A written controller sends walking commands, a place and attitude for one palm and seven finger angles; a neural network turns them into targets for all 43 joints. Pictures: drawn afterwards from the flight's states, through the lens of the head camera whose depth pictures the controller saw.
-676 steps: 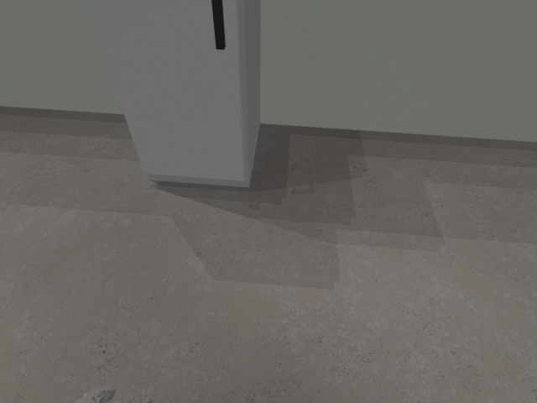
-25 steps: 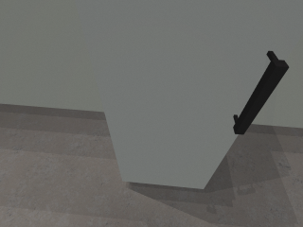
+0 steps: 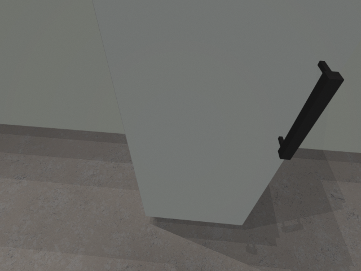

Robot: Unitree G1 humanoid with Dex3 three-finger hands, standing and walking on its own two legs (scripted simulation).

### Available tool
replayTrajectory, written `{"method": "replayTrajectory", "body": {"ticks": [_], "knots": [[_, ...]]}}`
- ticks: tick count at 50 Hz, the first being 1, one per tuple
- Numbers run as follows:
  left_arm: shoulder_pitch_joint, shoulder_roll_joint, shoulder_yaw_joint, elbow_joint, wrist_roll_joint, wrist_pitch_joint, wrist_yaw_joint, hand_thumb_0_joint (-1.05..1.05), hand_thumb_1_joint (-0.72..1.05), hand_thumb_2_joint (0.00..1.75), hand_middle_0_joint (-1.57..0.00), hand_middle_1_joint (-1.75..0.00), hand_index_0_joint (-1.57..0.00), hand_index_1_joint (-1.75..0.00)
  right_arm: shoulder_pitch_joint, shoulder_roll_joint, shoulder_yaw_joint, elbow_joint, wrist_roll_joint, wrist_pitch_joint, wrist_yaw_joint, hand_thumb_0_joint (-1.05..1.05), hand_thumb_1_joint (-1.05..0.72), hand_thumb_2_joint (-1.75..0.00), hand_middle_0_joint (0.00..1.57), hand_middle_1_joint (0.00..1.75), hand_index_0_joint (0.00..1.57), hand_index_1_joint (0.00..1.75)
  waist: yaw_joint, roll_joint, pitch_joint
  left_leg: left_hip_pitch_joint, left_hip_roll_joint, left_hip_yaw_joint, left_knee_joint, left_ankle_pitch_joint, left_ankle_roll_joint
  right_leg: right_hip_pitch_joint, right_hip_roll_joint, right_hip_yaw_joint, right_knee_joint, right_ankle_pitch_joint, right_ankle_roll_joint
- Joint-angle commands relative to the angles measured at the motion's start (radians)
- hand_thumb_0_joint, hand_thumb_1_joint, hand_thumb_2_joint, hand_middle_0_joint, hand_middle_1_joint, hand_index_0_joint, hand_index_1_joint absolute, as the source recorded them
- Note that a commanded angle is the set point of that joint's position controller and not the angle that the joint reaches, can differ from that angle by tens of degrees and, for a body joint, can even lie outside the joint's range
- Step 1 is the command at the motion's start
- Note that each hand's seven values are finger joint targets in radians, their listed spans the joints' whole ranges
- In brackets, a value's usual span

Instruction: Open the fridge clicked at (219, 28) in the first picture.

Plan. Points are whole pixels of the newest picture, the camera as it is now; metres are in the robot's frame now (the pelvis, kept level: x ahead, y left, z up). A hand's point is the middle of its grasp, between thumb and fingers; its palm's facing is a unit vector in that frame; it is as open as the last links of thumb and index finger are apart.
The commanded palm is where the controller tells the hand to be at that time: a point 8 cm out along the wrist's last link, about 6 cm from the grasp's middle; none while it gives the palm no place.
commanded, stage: look again from close up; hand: right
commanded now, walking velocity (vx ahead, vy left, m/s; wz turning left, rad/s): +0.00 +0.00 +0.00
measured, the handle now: (301, 115) +0.45 -0.26 +0.13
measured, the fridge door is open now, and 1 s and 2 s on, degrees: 0 0 0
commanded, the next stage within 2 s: shuffle to correct the standing spot in 0.04 s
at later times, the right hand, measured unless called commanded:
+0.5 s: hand out of the picture -0.05 -0.20 -0.18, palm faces +0.11 +0.97 -0.24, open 7.4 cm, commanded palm none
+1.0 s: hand out of the picture -0.01 -0.34 -0.18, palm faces +0.02 +0.98 -0.18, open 7.4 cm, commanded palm none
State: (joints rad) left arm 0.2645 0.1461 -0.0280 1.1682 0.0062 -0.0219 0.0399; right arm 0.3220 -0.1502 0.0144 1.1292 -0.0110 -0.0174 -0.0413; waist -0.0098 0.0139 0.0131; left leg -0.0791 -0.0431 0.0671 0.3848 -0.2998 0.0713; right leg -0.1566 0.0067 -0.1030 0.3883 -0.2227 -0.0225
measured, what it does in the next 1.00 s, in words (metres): steps to the right: right foot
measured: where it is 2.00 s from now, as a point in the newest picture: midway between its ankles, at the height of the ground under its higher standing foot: outside the picture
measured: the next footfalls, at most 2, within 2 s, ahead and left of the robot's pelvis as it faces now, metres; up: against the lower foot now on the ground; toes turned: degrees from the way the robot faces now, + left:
right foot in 0.74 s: +0.02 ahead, -0.22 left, +0.00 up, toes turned -4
left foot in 1.24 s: -0.04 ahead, +0.01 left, +0.00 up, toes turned +2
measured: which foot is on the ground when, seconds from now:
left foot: down 0.00-0.74, up 0.76-1.00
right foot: down 0.00-0.32, up 0.34-0.72, down 0.74-1.00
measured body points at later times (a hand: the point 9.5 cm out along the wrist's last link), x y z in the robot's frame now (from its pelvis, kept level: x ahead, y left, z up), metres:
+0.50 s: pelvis -0.02 -0.02 +0.00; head -0.01 -0.02 +0.45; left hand +0.02 +0.21 -0.16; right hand -0.05 -0.25 -0.16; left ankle -0.06 +0.06 -0.74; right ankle -0.03 -0.15 -0.69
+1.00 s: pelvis -0.05 -0.14 +0.00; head -0.03 -0.18 +0.45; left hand -0.01 +0.10 -0.13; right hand -0.01 -0.39 -0.17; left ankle -0.08 +0.00 -0.66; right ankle -0.01 -0.24 -0.74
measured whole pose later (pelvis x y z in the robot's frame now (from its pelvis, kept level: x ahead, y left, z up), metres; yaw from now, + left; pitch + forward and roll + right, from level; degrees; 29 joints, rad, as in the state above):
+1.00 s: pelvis -0.05 -0.14 +0.00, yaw +0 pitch +1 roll +2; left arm 0.25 0.15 0.02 1.00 0.03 -0.01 0.04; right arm 0.25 -0.25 -0.07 0.99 -0.04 0.06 0.00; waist 0.01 0.07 0.02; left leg -0.47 0.00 0.00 1.08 -0.35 -0.03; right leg -0.28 -0.03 -0.05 0.42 -0.16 -0.03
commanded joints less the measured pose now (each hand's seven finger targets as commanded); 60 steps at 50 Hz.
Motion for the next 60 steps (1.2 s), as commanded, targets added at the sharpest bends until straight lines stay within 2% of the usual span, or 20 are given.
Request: {"method": "replayTrajectory", "body": {"ticks": [1,7,9,14,17,20,25,30,32,34,35,36,37,39,41,44,51,54,57,60], "knots": [[0.054,0.092,0.020,-0.023,0.003,-0.011,0.005,0.00,0.90,0.90,-0.20,-0.30,-0.20,-0.30,0.082,-0.102,-0.016,-0.019,-0.001,-0.016,-0.006,0.00,-0.90,-0.90,0.20,0.30,0.20,0.30,-0.001,0.013,0.045,-0.069,0.171,-0.130,-0.069,0.315,-0.036,0.024,-0.124,0.122,-0.038,0.185,-0.018],[0.051,0.091,0.022,-0.022,0.002,-0.008,0.006,0.00,0.90,0.90,-0.20,-0.30,-0.20,-0.30,0.087,-0.102,-0.017,-0.017,0.000,-0.016,-0.006,0.00,-0.90,-0.90,0.20,0.30,0.20,0.30,0.000,0.008,0.051,-0.076,0.172,-0.138,-0.075,0.319,-0.038,0.023,-0.123,0.119,-0.037,0.165,-0.015],[0.042,0.121,0.033,-0.035,0.002,-0.007,0.005,0.00,0.90,0.90,-0.20,-0.30,-0.20,-0.30,0.074,-0.141,-0.031,-0.032,-0.004,-0.019,-0.008,0.00,-0.90,-0.90,0.20,0.30,0.20,0.30,-0.006,0.001,0.053,-0.061,0.189,-0.151,-0.062,0.400,-0.037,0.002,-0.117,0.110,-0.024,0.177,-0.013],[0.049,0.080,0.035,-0.069,0.003,0.021,0.004,0.00,0.90,0.90,-0.20,-0.30,-0.20,-0.30,0.108,-0.145,-0.047,-0.041,-0.004,0.000,-0.021,0.00,-0.90,-0.90,0.20,0.30,0.20,0.30,-0.021,0.036,0.034,-0.002,0.271,-0.209,-0.011,0.557,-0.024,-0.097,-0.081,0.055,0.054,0.087,0.019],[0.006,0.082,0.049,-0.109,0.008,0.038,0.000,0.00,0.90,0.90,-0.20,-0.30,-0.20,-0.30,0.136,-0.167,-0.065,-0.045,-0.010,0.007,-0.025,0.00,-0.90,-0.90,0.20,0.30,0.20,0.30,-0.049,0.108,0.064,0.037,0.373,-0.296,-0.033,0.665,0.043,-0.247,-0.041,0.036,0.232,-0.169,0.035],[-0.041,0.096,0.065,-0.152,0.011,0.051,-0.006,0.00,0.90,0.90,-0.20,-0.30,-0.20,-0.30,0.139,-0.172,-0.079,-0.065,-0.017,0.010,-0.030,0.00,-0.90,-0.90,0.20,0.30,0.20,0.30,-0.058,0.102,0.097,-0.015,0.444,-0.351,-0.053,0.659,0.161,-0.348,-0.053,0.104,0.493,-0.257,0.039],[-0.090,0.090,0.078,-0.207,0.011,0.064,-0.031,0.00,0.90,0.90,-0.20,-0.30,-0.20,-0.30,0.094,-0.207,-0.095,-0.112,-0.021,0.005,-0.023,0.00,-0.90,-0.90,0.20,0.30,0.20,0.30,-0.048,0.066,0.076,-0.036,0.401,-0.271,-0.039,0.591,0.146,-0.393,-0.044,0.110,0.586,-0.174,0.067],[-0.128,0.092,0.080,-0.255,0.004,0.059,-0.045,0.00,0.90,0.90,-0.20,-0.30,-0.20,-0.30,0.061,-0.239,-0.108,-0.143,-0.028,0.012,-0.013,0.00,-0.90,-0.90,0.20,0.30,0.20,0.30,-0.055,0.178,0.042,-0.107,0.370,-0.227,-0.016,0.458,0.100,-0.294,-0.033,0.069,0.437,-0.135,0.077],[-0.103,0.087,0.082,-0.259,0.000,0.047,-0.046,0.00,0.90,0.90,-0.20,-0.30,-0.20,-0.30,0.037,-0.250,-0.113,-0.155,-0.032,0.016,-0.010,0.00,-0.90,-0.90,0.20,0.30,0.20,0.30,-0.041,0.195,0.012,-0.139,0.349,-0.200,0.023,0.422,0.071,-0.205,-0.011,0.045,0.328,-0.115,0.071],[0.008,0.074,0.079,-0.223,-0.003,0.024,-0.039,0.00,0.90,0.90,-0.20,-0.30,-0.20,-0.30,0.008,-0.219,-0.100,-0.163,-0.032,0.025,-0.006,0.00,-0.90,-0.90,0.20,0.30,0.20,0.30,0.014,0.200,-0.028,-0.236,0.268,-0.134,0.111,0.242,0.005,0.004,0.001,0.010,0.124,0.027,0.064],[0.067,0.123,0.082,-0.195,-0.001,0.010,-0.032,0.00,0.90,0.90,-0.20,-0.30,-0.20,-0.30,0.020,-0.180,-0.090,-0.162,-0.027,0.030,-0.004,0.00,-0.90,-0.90,0.20,0.30,0.20,0.30,0.029,0.075,-0.079,-0.255,0.200,-0.090,0.217,0.092,-0.031,0.116,-0.053,0.045,0.036,0.079,0.060],[0.090,0.236,0.106,-0.190,0.007,-0.001,-0.026,0.00,0.90,0.90,-0.20,-0.30,-0.20,-0.30,0.044,-0.139,-0.079,-0.169,-0.016,0.034,0.001,0.00,-0.90,-0.90,0.20,0.30,0.20,0.30,0.035,-0.193,-0.091,-0.375,0.103,-0.020,0.349,-0.218,-0.087,0.159,-0.237,0.297,-0.033,0.119,0.006],[0.119,0.260,0.105,-0.193,0.013,0.006,-0.021,0.00,0.90,0.90,-0.20,-0.30,-0.20,-0.30,0.054,-0.099,-0.069,-0.172,-0.012,0.041,-0.003,0.00,-0.90,-0.90,0.20,0.30,0.20,0.30,0.050,-0.275,-0.083,-0.377,0.058,-0.049,0.483,-0.361,-0.096,0.052,-0.358,0.473,-0.144,0.116,-0.065],[0.071,0.228,0.094,-0.203,0.031,0.015,-0.009,0.00,0.90,0.90,-0.20,-0.30,-0.20,-0.30,0.030,-0.084,-0.067,-0.169,-0.017,0.042,0.002,0.00,-0.90,-0.90,0.20,0.30,0.20,0.30,0.039,-0.147,0.019,-0.403,0.088,-0.096,0.646,-0.280,-0.074,-0.089,-0.411,0.523,-0.183,0.006,-0.152],[0.010,0.188,0.083,-0.205,0.033,0.014,-0.003,0.00,0.90,0.90,-0.20,-0.30,-0.20,-0.30,0.015,-0.123,-0.081,-0.144,-0.026,0.049,0.018,0.00,-0.90,-0.90,0.20,0.30,0.20,0.30,0.019,-0.154,0.089,-0.428,0.107,-0.130,0.734,-0.159,-0.079,-0.161,-0.351,0.439,-0.180,-0.034,-0.134],[0.008,0.167,0.087,-0.211,0.030,0.006,0.006,0.00,0.90,0.90,-0.20,-0.30,-0.20,-0.30,0.030,-0.124,-0.086,-0.153,-0.030,0.057,0.044,0.00,-0.90,-0.90,0.20,0.30,0.20,0.30,0.009,-0.137,0.056,-0.437,0.081,-0.104,0.753,-0.061,-0.094,-0.134,-0.296,0.327,-0.170,-0.019,-0.116],[0.111,0.202,0.096,-0.180,0.031,0.000,0.012,0.00,0.90,0.90,-0.20,-0.30,-0.20,-0.30,-0.071,-0.116,-0.079,-0.211,-0.028,0.073,0.056,0.00,-0.90,-0.90,0.20,0.30,0.20,0.30,0.051,-0.162,0.001,-0.456,0.089,-0.089,0.593,-0.072,-0.113,-0.013,-0.307,0.327,-0.179,0.006,-0.130],[0.126,0.211,0.103,-0.176,0.035,0.006,0.008,0.00,0.90,0.90,-0.20,-0.30,-0.20,-0.30,-0.115,-0.109,-0.072,-0.224,-0.023,0.067,0.056,0.00,-0.90,-0.90,0.20,0.30,0.20,0.30,0.067,-0.170,-0.002,-0.372,0.083,-0.061,0.421,-0.136,-0.106,-0.032,-0.295,0.326,-0.173,-0.014,-0.129],[0.119,0.228,0.109,-0.168,0.037,0.017,0.000,0.00,0.90,0.90,-0.20,-0.30,-0.20,-0.30,-0.078,-0.087,-0.070,-0.205,-0.012,0.056,0.051,0.00,-0.90,-0.90,0.20,0.30,0.20,0.30,0.051,-0.218,-0.036,-0.235,0.052,-0.030,0.247,-0.149,-0.087,-0.072,-0.270,0.334,-0.158,-0.080,-0.112],[0.125,0.179,0.102,-0.148,0.025,0.023,-0.008,0.00,0.90,0.90,-0.20,-0.30,-0.20,-0.30,-0.003,-0.105,-0.074,-0.159,-0.009,0.038,0.040,0.00,-0.90,-0.90,0.20,0.30,0.20,0.30,0.010,-0.120,-0.055,0.008,0.041,-0.009,-0.033,0.025,-0.073,-0.184,-0.173,0.244,-0.074,-0.119,-0.034]]}}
